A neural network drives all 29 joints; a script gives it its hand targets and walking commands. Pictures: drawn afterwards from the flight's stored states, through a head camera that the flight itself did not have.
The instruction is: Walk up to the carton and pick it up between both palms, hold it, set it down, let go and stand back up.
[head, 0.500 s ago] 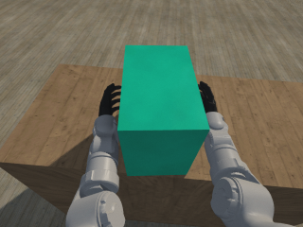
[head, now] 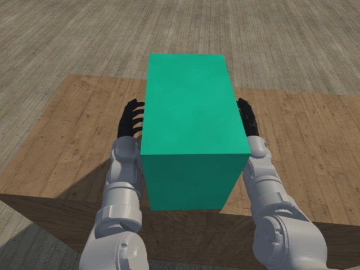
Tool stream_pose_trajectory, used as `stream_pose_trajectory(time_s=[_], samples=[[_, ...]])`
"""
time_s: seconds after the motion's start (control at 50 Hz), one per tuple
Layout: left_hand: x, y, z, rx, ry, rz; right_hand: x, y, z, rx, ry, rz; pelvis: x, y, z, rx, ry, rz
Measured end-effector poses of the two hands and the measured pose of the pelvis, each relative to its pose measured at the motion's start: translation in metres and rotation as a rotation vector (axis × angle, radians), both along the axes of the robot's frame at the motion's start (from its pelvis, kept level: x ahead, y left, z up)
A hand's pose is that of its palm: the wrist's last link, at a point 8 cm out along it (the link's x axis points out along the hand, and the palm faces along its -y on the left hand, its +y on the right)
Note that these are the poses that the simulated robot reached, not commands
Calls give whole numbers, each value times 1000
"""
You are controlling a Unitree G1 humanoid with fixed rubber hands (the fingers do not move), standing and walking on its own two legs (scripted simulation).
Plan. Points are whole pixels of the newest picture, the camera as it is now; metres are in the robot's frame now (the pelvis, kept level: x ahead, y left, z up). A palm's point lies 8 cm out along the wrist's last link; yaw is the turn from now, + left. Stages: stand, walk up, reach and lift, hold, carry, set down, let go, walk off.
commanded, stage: reach and lift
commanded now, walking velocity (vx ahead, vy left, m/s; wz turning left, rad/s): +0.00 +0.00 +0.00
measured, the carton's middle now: (186, 133) +0.43 +0.05 +0.05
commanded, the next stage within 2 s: none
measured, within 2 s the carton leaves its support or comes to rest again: leaves its support in 1.02 s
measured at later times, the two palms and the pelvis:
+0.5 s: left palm (127, 135) +0.38 +0.18 +0.09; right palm (247, 133) +0.43 -0.09 +0.09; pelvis +0.00 +0.00 +0.00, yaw +1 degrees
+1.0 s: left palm (123, 143) +0.35 +0.18 +0.09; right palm (247, 141) +0.40 -0.08 +0.09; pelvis -0.02 -0.01 +0.00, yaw +2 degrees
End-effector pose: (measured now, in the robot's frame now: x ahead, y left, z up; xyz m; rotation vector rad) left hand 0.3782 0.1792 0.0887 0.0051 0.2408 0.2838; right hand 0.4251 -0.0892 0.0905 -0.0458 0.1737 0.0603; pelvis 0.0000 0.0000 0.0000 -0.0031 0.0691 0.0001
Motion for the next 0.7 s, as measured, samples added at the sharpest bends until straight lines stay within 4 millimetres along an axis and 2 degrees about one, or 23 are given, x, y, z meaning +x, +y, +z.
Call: stream_pose_trajectory(time_s=[0.7], samples=[[-3,0,1,0,-20,6,-3,1,2,-14,-25,-5,-1,-1,0,-4,8,18]])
